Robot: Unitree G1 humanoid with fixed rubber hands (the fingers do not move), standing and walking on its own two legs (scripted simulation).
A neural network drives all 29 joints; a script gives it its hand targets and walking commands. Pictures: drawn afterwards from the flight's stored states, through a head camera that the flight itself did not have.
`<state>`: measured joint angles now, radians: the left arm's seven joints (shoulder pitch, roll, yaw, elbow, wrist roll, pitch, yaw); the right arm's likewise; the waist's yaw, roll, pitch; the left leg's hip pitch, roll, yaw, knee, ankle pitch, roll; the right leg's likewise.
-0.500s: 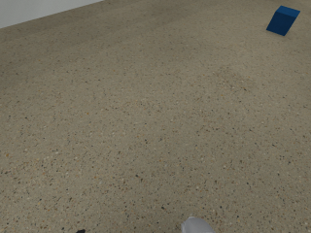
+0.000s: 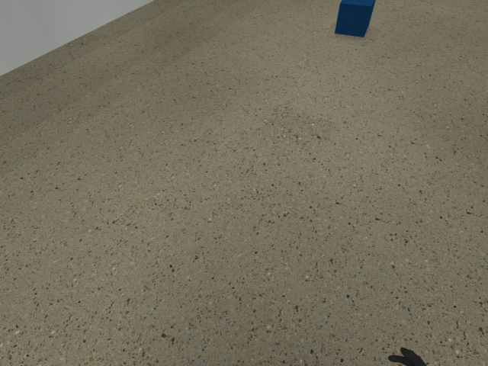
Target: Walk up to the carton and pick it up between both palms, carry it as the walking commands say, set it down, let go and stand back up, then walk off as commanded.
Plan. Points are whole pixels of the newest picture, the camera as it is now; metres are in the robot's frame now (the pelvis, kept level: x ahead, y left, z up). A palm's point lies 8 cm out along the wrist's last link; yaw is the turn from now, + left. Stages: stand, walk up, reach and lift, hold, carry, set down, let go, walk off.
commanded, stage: walk up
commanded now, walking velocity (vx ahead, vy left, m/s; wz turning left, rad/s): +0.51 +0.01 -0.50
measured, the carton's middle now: (355, 14) +2.79 -0.85 -0.64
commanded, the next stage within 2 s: none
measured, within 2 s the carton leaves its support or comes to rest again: neither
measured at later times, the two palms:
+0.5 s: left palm (151, 268) +0.34 +0.24 -0.13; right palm (421, 357) +0.17 -0.25 -0.09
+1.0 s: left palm (215, 180) +0.55 +0.11 -0.09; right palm (433, 207) +0.47 -0.39 -0.11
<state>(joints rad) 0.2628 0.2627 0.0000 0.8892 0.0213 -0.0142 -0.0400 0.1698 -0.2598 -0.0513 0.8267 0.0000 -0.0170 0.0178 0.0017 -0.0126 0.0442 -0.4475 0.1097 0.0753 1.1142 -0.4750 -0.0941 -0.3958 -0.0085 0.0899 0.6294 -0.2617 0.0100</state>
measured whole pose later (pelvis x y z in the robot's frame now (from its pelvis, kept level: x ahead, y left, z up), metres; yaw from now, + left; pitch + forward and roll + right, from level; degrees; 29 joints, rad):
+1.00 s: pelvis +0.42 -0.12 +0.02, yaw -14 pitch +0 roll +4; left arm 0.23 0.26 0.00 0.92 0.02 -0.05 -0.03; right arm 0.13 -0.24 -0.05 0.92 0.00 -0.02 0.04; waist 0.00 -0.02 0.06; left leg -0.54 0.09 0.08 1.03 -0.30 -0.06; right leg -0.24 -0.05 -0.02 0.46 -0.22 -0.03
